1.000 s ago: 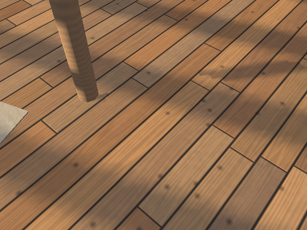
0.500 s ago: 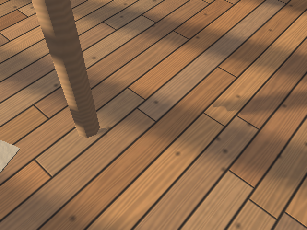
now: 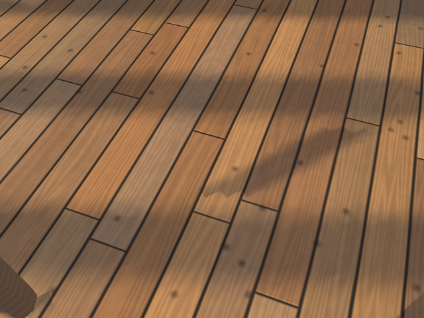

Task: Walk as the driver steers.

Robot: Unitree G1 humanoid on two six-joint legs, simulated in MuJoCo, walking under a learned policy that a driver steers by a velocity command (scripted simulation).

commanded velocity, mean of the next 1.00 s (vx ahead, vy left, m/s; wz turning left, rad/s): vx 0.50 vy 0.00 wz -0.35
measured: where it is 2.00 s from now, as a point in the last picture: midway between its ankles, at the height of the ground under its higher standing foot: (288, 180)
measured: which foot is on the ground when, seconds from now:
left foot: down 0.00-0.00, up 0.02-0.54, down 0.56-1.00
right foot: down 0.00-0.56, up 0.58-1.00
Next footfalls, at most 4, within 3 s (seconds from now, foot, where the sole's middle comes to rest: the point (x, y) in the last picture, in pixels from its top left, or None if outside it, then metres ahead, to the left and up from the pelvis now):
0.56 left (211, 298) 0.50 0.03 -0.75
1.08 right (295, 244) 0.67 -0.25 -0.75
1.60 left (257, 172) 0.97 -0.15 -0.75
2.18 right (305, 174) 0.95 -0.33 -0.75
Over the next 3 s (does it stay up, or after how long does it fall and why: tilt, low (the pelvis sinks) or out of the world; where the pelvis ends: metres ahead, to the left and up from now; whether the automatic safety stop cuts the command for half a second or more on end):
stays up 0.85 -0.23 0.03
